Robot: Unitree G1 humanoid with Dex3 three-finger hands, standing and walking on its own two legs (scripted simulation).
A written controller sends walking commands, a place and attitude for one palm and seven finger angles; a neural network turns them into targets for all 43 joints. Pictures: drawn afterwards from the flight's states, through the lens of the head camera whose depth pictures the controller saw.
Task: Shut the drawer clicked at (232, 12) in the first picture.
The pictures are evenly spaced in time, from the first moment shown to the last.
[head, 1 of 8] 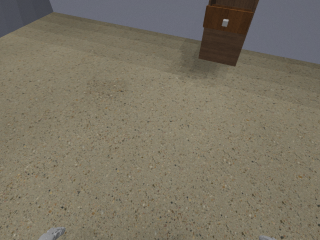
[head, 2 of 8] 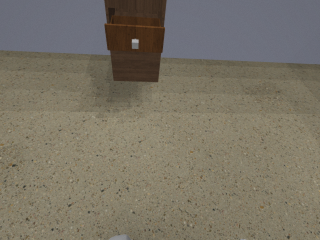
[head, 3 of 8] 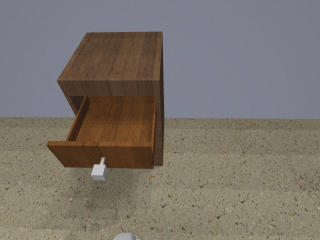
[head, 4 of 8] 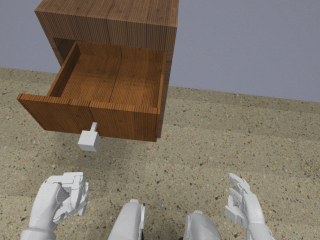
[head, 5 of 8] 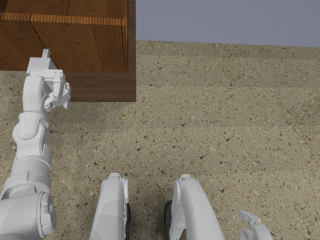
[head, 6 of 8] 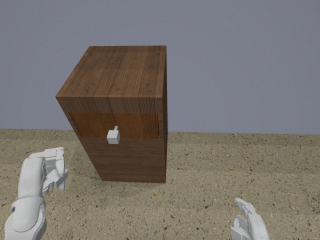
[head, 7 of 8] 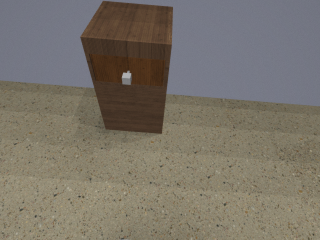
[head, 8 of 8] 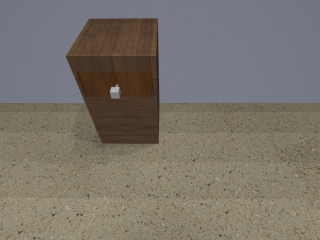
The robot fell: no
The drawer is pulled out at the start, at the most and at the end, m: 0.27 0.27 0.00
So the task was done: yes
